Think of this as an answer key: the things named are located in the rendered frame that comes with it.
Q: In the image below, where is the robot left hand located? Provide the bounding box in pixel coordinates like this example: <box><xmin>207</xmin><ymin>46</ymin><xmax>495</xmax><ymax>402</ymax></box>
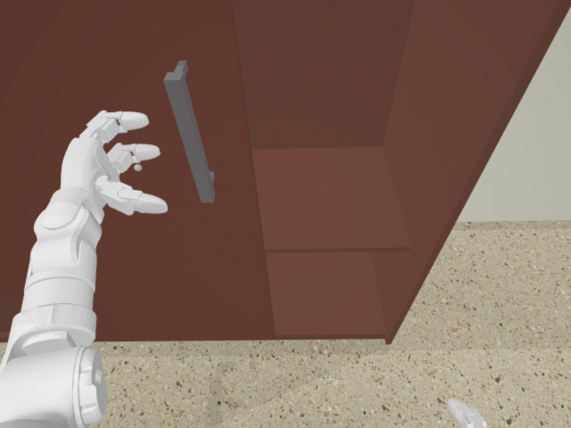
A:
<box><xmin>61</xmin><ymin>111</ymin><xmax>168</xmax><ymax>215</ymax></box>

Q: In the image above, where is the wardrobe door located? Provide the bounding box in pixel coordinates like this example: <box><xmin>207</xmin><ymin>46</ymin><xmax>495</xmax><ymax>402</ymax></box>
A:
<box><xmin>0</xmin><ymin>290</ymin><xmax>21</xmax><ymax>332</ymax></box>
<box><xmin>0</xmin><ymin>0</ymin><xmax>276</xmax><ymax>342</ymax></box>

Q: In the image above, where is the robot right hand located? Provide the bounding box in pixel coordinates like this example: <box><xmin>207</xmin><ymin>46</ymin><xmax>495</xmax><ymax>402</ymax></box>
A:
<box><xmin>448</xmin><ymin>399</ymin><xmax>486</xmax><ymax>428</ymax></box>

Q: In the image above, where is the robot left upper arm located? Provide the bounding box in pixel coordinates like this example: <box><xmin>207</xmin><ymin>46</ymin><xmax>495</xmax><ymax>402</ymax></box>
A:
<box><xmin>0</xmin><ymin>346</ymin><xmax>108</xmax><ymax>428</ymax></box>

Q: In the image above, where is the handle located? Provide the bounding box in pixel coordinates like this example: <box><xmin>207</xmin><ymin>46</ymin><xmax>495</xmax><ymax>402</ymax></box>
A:
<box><xmin>163</xmin><ymin>61</ymin><xmax>215</xmax><ymax>203</ymax></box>

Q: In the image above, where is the left robot forearm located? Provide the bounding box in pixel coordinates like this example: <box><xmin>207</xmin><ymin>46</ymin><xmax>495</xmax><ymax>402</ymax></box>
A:
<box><xmin>0</xmin><ymin>188</ymin><xmax>104</xmax><ymax>375</ymax></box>

